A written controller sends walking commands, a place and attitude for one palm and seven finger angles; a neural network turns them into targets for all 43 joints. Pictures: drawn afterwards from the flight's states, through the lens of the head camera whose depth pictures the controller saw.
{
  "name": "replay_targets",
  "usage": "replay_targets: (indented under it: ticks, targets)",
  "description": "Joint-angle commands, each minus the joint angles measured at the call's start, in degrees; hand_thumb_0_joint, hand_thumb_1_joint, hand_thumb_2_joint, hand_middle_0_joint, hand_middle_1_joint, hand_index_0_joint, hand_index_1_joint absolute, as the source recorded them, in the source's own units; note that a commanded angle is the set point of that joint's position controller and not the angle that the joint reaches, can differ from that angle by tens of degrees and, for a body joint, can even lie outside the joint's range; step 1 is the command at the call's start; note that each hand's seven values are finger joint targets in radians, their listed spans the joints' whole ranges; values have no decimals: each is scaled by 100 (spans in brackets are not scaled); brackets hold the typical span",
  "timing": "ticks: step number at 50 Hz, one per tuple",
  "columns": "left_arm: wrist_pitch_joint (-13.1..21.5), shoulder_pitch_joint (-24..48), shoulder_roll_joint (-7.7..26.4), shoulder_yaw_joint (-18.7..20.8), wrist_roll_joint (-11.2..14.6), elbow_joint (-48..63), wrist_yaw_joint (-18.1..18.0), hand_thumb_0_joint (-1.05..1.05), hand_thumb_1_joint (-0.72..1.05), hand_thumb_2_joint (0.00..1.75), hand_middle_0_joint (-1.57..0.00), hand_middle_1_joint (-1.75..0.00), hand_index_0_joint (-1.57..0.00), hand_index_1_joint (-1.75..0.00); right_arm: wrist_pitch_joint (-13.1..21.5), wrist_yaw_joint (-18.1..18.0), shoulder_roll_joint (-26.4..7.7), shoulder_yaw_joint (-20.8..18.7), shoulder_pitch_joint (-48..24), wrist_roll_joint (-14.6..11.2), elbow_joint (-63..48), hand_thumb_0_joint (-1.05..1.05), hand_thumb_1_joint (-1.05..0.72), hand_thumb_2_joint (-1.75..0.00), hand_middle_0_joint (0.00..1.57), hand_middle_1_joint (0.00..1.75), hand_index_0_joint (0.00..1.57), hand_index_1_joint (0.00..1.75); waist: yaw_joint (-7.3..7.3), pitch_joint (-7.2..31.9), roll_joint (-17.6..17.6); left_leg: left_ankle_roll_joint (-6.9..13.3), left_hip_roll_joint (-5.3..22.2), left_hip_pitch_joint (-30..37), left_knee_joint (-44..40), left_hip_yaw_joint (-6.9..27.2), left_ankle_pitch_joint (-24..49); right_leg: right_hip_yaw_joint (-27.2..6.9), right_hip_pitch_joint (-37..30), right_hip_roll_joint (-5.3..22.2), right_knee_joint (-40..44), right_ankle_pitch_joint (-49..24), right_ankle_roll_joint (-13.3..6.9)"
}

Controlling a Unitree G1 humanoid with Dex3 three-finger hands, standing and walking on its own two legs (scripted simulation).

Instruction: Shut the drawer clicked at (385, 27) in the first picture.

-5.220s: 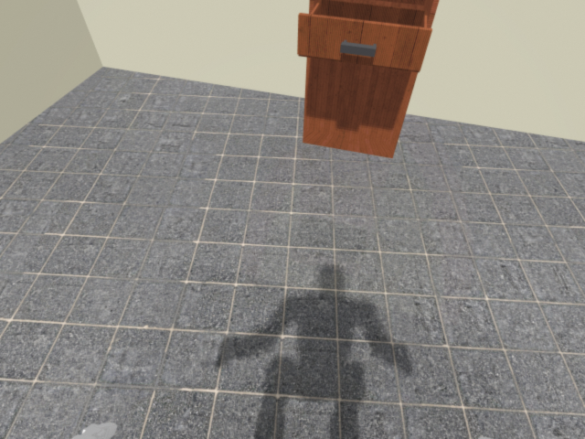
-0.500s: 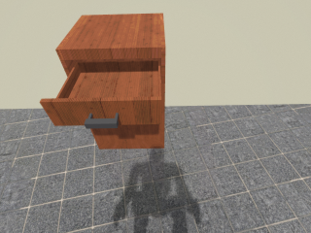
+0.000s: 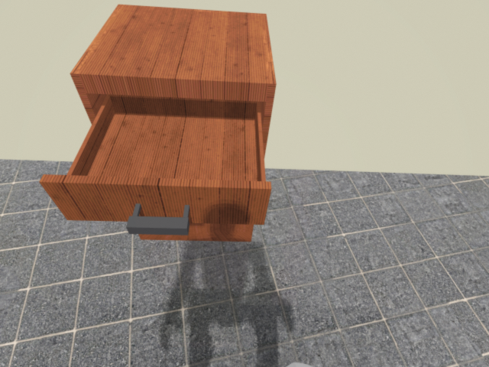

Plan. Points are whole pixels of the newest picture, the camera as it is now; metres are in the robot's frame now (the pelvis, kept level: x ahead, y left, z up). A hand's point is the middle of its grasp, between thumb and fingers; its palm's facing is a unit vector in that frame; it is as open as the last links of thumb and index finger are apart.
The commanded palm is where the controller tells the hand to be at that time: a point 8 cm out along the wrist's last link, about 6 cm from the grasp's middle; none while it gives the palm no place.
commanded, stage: take the last steps up to it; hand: left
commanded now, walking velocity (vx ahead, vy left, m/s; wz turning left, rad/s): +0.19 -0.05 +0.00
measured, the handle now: (160, 217) +0.41 +0.21 -0.07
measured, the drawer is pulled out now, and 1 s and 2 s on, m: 0.30 0.30 0.30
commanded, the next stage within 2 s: come to a stop and stand still in 0.14 s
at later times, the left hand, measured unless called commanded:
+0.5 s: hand (175, 341) +0.19 +0.14 -0.17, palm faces +0.05 -0.97 -0.23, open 7.2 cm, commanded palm none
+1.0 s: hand out of the picture +0.09 +0.16 -0.18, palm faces -0.01 -0.97 -0.24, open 7.4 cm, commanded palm none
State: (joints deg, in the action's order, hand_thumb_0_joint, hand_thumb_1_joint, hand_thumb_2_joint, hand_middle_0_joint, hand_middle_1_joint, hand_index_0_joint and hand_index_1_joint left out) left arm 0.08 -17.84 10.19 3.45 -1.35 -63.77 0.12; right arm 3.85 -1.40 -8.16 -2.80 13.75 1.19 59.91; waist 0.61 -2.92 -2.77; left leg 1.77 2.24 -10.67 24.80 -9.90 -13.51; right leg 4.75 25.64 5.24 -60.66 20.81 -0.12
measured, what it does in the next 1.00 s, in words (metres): steps on the spot: right foot, then left foot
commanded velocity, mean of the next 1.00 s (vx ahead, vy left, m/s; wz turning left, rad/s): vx -0.05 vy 0.00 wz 0.00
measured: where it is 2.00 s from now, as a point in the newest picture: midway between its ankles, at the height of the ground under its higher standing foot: outside the picture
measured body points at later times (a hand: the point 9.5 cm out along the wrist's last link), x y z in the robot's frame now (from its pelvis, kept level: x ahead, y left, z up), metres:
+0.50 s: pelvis +0.11 -0.04 -0.01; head +0.15 -0.05 +0.44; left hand +0.19 +0.19 -0.15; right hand +0.14 -0.27 -0.17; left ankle +0.12 +0.08 -0.71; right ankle +0.14 -0.14 -0.74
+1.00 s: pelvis +0.09 -0.03 -0.01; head +0.12 -0.04 +0.44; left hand +0.09 +0.21 -0.17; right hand +0.17 -0.25 -0.17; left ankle +0.14 +0.08 -0.74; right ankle +0.05 -0.16 -0.75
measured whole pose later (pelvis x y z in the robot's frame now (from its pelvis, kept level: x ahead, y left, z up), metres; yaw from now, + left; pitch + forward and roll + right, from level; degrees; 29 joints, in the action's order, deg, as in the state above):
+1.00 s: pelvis +0.09 -0.03 -0.01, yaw -2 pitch +1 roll +1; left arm -1.0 -17.0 10.4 0.5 -1.3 -60.7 -2.4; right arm -1.0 -0.2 -8.8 -1.6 8.5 0.6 56.8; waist 0.9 -2.8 -0.1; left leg 0.4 2.3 -20.3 32.4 -6.3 -12.8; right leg -0.9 12.9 1.7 -32.1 19.9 -0.1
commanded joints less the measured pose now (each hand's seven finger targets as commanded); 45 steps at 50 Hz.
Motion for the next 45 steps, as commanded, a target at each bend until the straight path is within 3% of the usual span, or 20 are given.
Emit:
replay_targets:
  ticks: [1,7,9,10,11,12,13,16,18,25,27,29,30,31,32,33,34,36,42,45]
  targets:
    - [43,-10,-25,-17,-11,449,29,0,90,90,-20,-30,-20,-30,29,-23,-703,-76,569,15,-9,0,-90,-90,20,30,20,30,-9,-113,917,778,1462,172,-1416,990,1240,-145,327,208,847,-439,117]
    - [65,698,131,-5,-14,778,31,0,90,90,-20,-30,-20,-30,-95,23,-862,-155,663,70,103,0,-90,-90,20,30,20,30,-116,-247,1001,713,1510,110,-1078,984,906,69,-266,-3,2194,-554,71]
    - [120,500,206,14,-25,710,23,0,90,90,-20,-30,-20,-30,-133,30,-815,-141,677,61,148,0,-90,-90,20,30,20,30,-9,-201,720,504,1308,-78,-569,847,864,294,-966,-225,2854,-920,39]
    - [168,144,342,54,-31,585,2,0,90,90,-20,-30,-20,-30,-133,35,-726,-104,681,40,177,0,-90,-90,20,30,20,30,173,-56,464,323,1100,-304,-62,676,705,218,-1662,-219,3289,-1151,3]
    - [239,-325,681,116,-46,433,-30,0,90,90,-20,-30,-20,-30,-113,65,-546,-64,737,-3,173,0,-90,-90,20,30,20,30,375,246,-166,79,698,-906,929,295,151,-444,-2577,329,3539,-1367,-185]
    - [277,-711,1208,209,-34,313,-74,0,90,90,-20,-30,-20,-30,-104,94,-221,7,905,-39,75,0,-90,-90,20,30,20,30,396,542,-1444,-176,20,-1860,2274,-112,-1588,-1970,-3293,1573,4073,-2102,-712]
    - [285,-800,1320,186,62,358,-95,0,90,90,-20,-30,-20,-30,-197,45,-467,3,797,-65,-7,0,-90,-90,20,30,20,30,446,810,-1349,-194,61,-1636,3085,482,-2378,-2372,-2843,1938,4422,-2742,-1089]
    - [249,467,751,19,22,587,-234,0,90,90,-20,-30,-20,-30,-305,-39,-259,76,706,-95,208,0,-90,-90,20,30,20,30,-28,419,-254,-319,330,-1167,2996,987,-1697,-1244,-1903,1534,4024,-4895,-1168]
    - [182,661,766,7,7,639,-274,0,90,90,-20,-30,-20,-30,-431,-51,-153,86,761,-134,265,0,-90,-90,20,30,20,30,-107,508,-246,-388,203,-863,2484,854,-1494,-780,-1706,1358,3872,-5258,-1072]
    - [-51,692,967,191,-34,812,-314,0,90,90,-20,-30,-20,-30,-626,-3,-402,-85,310,-78,-179,0,-90,-90,20,30,20,30,-3,411,-533,-453,0,-977,2110,814,-1109,-802,-1596,1375,3804,-4663,-1143]
    - [-81,771,1003,206,-22,854,-301,0,90,90,-20,-30,-20,-30,-616,0,-427,-97,339,-76,-226,0,-90,-90,20,30,20,30,-84,512,-510,-444,-8,-640,1483,763,-690,-745,-1531,1275,3654,-4140,-1019]
    - [-120,819,936,185,14,833,-286,0,90,90,-20,-30,-20,-30,-559,15,-431,-94,543,-60,-183,0,-90,-90,20,30,20,30,-223,570,-459,-380,42,147,308,686,444,-606,-1138,986,3322,-3036,-665]
    - [-157,662,749,140,44,875,-261,0,90,90,-20,-30,-20,-30,-506,10,-679,-112,533,-28,-229,0,-90,-90,20,30,20,30,-185,590,244,-189,470,528,-31,1080,1360,-381,-730,568,2915,-2035,-360]
    - [-192,444,454,76,72,915,-251,0,90,90,-20,-30,-20,-30,-460,7,-1067,-149,411,18,-388,0,-90,-90,20,30,20,30,-104,551,1528,321,1539,337,-504,2207,2662,31,-428,-99,2238,-211,12]
    - [-228,529,445,37,69,915,-268,0,90,90,-20,-30,-20,-30,-467,-29,-1183,-150,160,28,-478,0,-90,-90,20,30,20,30,-167,453,1730,796,1971,-255,-1001,2649,2503,-192,-514,-427,1121,1263,88]
    - [-280,555,494,65,43,861,-269,0,90,90,-20,-30,-20,-30,-437,-107,-1163,-124,-35,30,-528,0,-90,-90,20,30,20,30,-140,431,1666,891,1873,-547,-1102,2620,1993,-693,-559,-397,496,1237,54]
    - [-275,432,549,69,25,783,-247,0,90,90,-20,-30,-20,-30,-428,-127,-1062,-87,-359,29,-581,0,-90,-90,20,30,20,30,35,319,1351,918,1719,-529,-987,2368,1750,-809,-393,-397,208,999,42]
    - [-243,147,502,53,12,594,-198,0,90,90,-20,-30,-20,-30,-392,-126,-937,-24,-592,13,-602,0,-90,-90,20,30,20,30,115,391,1006,785,1357,-227,-934,1841,1400,-783,-254,-399,130,521,114]
    - [-216,226,377,-108,27,528,-164,0,90,90,-20,-30,-20,-30,-411,-106,-1056,-84,-161,-24,-283,0,-90,-90,20,30,20,30,-208,586,1110,779,1364,718,-910,1796,1500,-429,-495,-289,1788,728,208]
    - [-169,29,316,-144,44,379,-180,0,90,90,-20,-30,-20,-30,-414,-70,-1040,-107,-103,-33,-137,0,-90,-90,20,30,20,30,-154,547,1099,673,1254,616,-799,1700,1503,-303,-926,-326,2725,318,155]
